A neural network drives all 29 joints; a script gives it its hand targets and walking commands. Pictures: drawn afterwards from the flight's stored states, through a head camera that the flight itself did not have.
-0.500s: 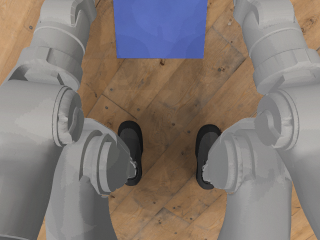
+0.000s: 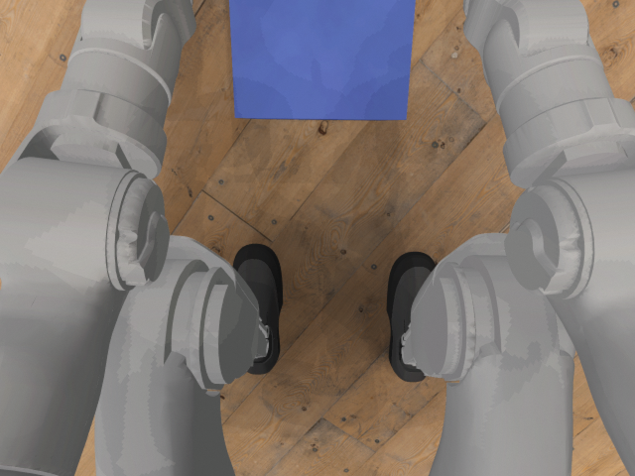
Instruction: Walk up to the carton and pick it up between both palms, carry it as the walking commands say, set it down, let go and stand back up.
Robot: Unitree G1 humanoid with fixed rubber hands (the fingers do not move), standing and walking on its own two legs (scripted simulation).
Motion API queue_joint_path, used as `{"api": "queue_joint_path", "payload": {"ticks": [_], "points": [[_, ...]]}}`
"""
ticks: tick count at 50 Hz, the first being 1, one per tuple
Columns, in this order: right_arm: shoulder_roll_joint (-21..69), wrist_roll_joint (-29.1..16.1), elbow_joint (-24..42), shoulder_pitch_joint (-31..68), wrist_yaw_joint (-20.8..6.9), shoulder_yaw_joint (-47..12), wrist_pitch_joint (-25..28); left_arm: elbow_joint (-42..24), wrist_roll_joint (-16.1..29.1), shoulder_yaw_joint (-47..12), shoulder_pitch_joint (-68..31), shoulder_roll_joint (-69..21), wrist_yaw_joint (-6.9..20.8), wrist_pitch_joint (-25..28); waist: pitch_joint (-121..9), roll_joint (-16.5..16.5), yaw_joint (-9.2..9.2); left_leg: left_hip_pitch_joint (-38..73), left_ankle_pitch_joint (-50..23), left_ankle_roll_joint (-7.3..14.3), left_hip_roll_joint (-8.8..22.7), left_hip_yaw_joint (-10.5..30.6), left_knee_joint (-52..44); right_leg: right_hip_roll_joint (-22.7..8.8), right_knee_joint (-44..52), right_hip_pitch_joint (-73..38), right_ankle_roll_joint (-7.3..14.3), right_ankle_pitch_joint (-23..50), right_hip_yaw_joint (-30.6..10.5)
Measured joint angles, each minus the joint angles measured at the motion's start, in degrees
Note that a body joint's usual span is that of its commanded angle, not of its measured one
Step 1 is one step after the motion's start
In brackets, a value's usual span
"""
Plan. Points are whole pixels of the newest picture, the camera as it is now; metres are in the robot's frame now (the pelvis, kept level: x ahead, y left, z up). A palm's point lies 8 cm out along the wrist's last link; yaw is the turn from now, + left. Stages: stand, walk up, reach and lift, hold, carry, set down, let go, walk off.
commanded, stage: reach and lift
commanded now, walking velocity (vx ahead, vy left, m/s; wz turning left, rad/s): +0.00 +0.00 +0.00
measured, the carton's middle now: out of the picture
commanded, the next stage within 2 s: none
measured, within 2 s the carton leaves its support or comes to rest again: leaves its support in 0.14 s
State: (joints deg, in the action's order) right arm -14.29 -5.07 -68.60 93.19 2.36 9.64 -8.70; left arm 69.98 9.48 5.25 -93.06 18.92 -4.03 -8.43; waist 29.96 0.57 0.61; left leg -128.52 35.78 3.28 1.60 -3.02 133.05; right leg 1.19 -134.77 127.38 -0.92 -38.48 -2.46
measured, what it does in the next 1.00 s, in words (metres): rises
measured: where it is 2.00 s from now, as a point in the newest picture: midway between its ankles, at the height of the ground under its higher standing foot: (335, 331)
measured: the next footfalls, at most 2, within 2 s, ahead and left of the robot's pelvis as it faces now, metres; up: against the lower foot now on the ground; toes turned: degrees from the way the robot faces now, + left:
none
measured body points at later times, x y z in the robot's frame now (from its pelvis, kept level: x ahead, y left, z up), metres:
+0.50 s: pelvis -0.01 +0.01 +0.02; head +0.36 +0.03 +0.26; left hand +0.56 +0.14 -0.15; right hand +0.57 -0.11 -0.14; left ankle +0.11 +0.11 -0.31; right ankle +0.09 -0.13 -0.30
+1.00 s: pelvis -0.03 +0.01 +0.06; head +0.34 +0.04 +0.30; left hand +0.55 +0.13 -0.09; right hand +0.56 -0.12 -0.08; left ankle +0.11 +0.11 -0.31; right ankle +0.09 -0.13 -0.30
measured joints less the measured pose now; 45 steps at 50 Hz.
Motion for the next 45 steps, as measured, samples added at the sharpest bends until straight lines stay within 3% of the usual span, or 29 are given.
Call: {"api": "queue_joint_path", "payload": {"ticks": [9, 16, 25, 45], "points": [[-0.01, -2.69, 4.02, -1.22, 4.64, -1.67, -2.85, -4.02, 0.0, -1.22, -0.05, -1.51, -4.22, -4.01, 0.0, 0.0, 0.0, 0.0, -0.63, -0.32, -1.58, 0.96, 0.01, 0.7, 0.0, -1.12, -0.06, -0.06, 0.0], [-0.01, -2.72, 7.11, -2.23, 5.6, -1.68, -4.21, -6.99, 0.0, -1.22, -0.05, -2.75, -8.29, -6.05, 0.0, 0.0, 0.0, 0.56, -1.43, -0.34, -2.14, 1.21, -0.57, 0.71, 0.9, -2.56, -0.37, -0.15, -0.03], [0.21, -1.21, 10.4, -3.5, 5.95, -1.59, -7.08, -9.4, -0.01, -1.22, -0.04, -5.61, -17.69, -8.0, 0.06, 0.0, 0.0, 2.2, -3.12, -0.35, -3.14, 1.65, -3.56, 0.71, 4.12, -5.02, -0.74, 0.76, -0.04], [0.25, 1.44, 14.75, -3.53, 7.11, 2.44, -10.98, -14.07, -0.01, -1.22, -0.04, -8.15, -22.33, -11.11, 0.18, 0.0, 0.0, 5.64, -6.34, -0.34, -3.72, 1.8, -9.63, 0.71, 10.46, -8.7, -1.19, 3.79, -0.31]]}}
